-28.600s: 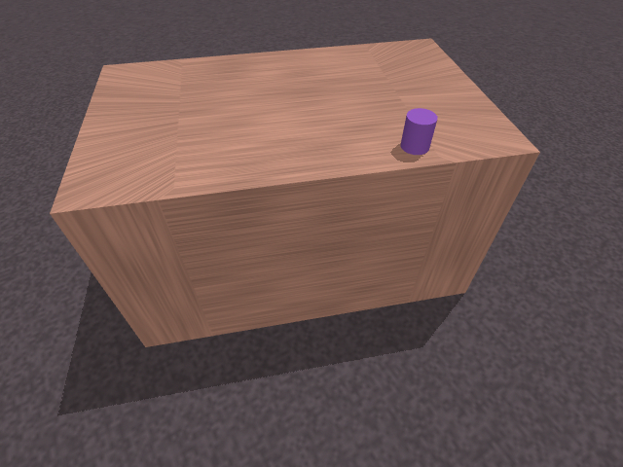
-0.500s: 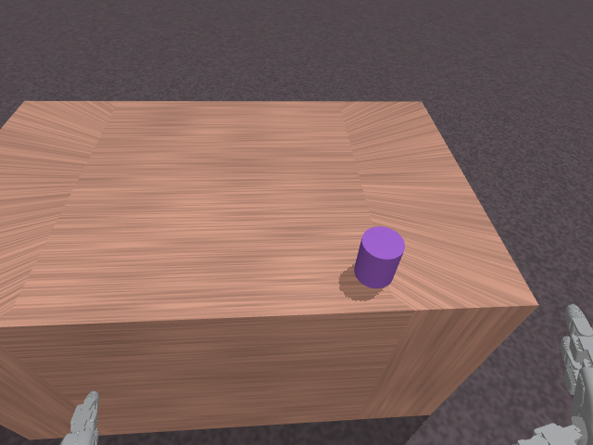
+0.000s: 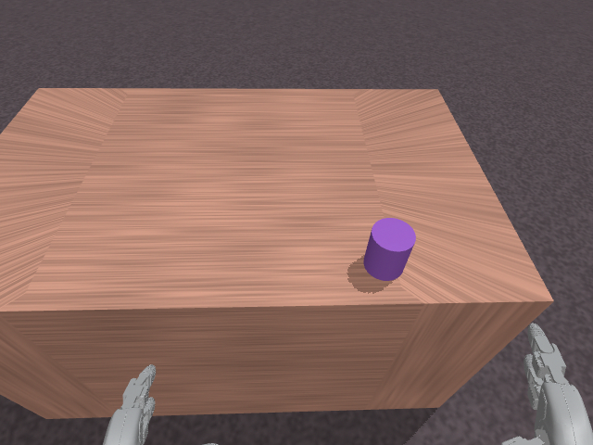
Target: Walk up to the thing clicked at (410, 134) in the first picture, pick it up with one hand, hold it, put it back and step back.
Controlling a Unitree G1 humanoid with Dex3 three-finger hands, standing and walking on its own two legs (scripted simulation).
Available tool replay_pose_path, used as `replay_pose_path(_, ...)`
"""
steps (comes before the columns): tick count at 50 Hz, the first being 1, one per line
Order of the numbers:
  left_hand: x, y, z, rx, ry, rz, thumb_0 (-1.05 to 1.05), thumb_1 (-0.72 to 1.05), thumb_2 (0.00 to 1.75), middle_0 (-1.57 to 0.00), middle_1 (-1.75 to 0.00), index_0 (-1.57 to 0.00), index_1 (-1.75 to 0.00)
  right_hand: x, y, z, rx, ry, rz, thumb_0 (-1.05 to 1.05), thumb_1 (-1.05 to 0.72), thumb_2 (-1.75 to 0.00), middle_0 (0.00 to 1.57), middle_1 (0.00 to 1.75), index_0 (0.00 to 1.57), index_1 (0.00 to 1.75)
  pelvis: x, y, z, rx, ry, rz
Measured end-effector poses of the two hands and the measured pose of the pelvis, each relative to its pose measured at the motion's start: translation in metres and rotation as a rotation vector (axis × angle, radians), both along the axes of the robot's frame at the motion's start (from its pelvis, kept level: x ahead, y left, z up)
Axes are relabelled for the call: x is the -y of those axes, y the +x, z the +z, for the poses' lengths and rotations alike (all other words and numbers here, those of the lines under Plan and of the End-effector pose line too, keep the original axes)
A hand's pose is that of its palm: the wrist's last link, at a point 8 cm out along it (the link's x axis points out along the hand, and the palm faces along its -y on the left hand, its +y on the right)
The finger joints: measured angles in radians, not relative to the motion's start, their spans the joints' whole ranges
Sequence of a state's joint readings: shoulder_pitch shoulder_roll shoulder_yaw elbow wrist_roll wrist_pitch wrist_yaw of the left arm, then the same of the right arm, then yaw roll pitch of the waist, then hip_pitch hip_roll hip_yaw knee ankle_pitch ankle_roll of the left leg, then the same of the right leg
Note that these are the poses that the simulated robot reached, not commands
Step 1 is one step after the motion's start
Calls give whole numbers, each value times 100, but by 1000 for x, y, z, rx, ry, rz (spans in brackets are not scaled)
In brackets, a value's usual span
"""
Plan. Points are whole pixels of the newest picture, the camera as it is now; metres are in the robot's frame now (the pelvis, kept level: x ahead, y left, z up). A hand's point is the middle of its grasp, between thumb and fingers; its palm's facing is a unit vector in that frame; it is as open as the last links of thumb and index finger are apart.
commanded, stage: home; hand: right
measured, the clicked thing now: (388, 249) +0.45 -0.17 -0.05
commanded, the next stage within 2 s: none
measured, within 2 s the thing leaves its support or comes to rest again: neither
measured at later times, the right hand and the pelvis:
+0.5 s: hand (442, 422) +0.18 -0.19 -0.07, palm faces +0.11 +0.97 -0.24, open 17.3 cm; pelvis +0.01 -0.01 -0.01, yaw +1 degrees
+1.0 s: hand out of the picture +0.09 -0.27 -0.13, palm faces -0.03 +0.92 -0.38, open 17.4 cm; pelvis +0.00 -0.01 +0.01, yaw +1 degrees
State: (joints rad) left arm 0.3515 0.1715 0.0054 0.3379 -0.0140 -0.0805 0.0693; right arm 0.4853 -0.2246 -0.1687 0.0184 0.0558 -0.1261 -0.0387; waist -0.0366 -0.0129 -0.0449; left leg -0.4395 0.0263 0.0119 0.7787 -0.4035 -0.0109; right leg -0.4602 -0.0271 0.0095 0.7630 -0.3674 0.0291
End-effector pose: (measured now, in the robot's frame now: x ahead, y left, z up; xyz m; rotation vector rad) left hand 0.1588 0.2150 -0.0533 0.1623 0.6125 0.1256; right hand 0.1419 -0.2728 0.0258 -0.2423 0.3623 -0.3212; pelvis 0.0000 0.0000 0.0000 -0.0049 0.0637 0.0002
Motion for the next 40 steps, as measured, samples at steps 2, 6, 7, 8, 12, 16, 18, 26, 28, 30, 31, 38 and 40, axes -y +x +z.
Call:
replay_pose_path(2,5,3,0,7,-9,-4,-1,7,45,-13,-17,-13,-17,-9,-1,-16,-57,39,17,-1,54,-6,5,6,6,6,2,1,-1,-5,1,-1)
replay_pose_path(6,2,2,0,3,8,17,0,25,54,-14,-19,-15,-20,-24,-2,-48,-177,105,44,-1,52,-7,6,6,6,6,4,3,-3,-16,3,-1)
replay_pose_path(7,-1,2,0,-1,17,22,0,29,56,-15,-20,-15,-20,-28,-2,-55,-203,119,51,-1,52,-7,6,6,6,6,5,3,-3,-19,3,0)
replay_pose_path(8,-3,1,0,-6,26,27,0,33,58,-15,-21,-15,-21,-32,-1,-62,-225,131,59,-1,51,-7,6,6,6,6,5,4,-4,-21,3,2)
replay_pose_path(12,-7,-1,2,-18,55,37,0,46,65,-16,-23,-16,-23,-43,8,-79,-275,160,93,-1,51,-8,6,6,6,6,5,4,-6,-30,5,5)
replay_pose_path(16,-6,-2,2,-22,58,38,0,56,71,-17,-24,-17,-24,-48,17,-82,-276,161,115,-1,50,-8,6,7,6,6,5,6,-8,-32,9,8)
replay_pose_path(18,-5,-1,1,-21,54,38,0,60,73,-17,-25,-18,-25,-46,21,-79,-268,150,114,-1,50,-8,6,7,6,6,6,7,-8,-33,11,11)
replay_pose_path(26,-12,-6,-24,-102,54,58,1,78,83,-19,-28,-19,-28,-37,16,-76,-284,105,85,-1,51,-8,6,6,6,6,8,8,-12,-36,22,15)
replay_pose_path(28,-13,-8,-29,-120,55,62,1,81,85,-20,-28,-20,-29,-37,14,-77,-297,104,80,-1,51,-7,6,6,6,6,9,7,-13,-40,22,14)
replay_pose_path(30,-14,-10,-32,-134,58,65,1,83,86,-20,-29,-20,-29,-37,12,-77,-306,102,75,-1,51,-7,6,6,6,6,9,7,-14,-42,23,14)
replay_pose_path(31,-14,-11,-34,-138,59,68,1,84,87,-20,-29,-20,-29,-38,12,-77,-310,101,73,-1,52,-7,6,6,6,6,9,7,-14,-44,23,14)
replay_pose_path(38,-37,-29,-51,-322,131,-27,1,88,89,-21,-30,-21,-30,-7,-2,-108,-492,-11,158,0,52,-7,6,6,6,6,9,4,-10,29,10,9)
replay_pose_path(40,-47,-37,-49,-350,141,-9,1,89,90,-21,-30,-21,-30,6,-12,-112,-538,-17,136,0,52,-6,6,6,6,6,10,4,-8,42,8,9)
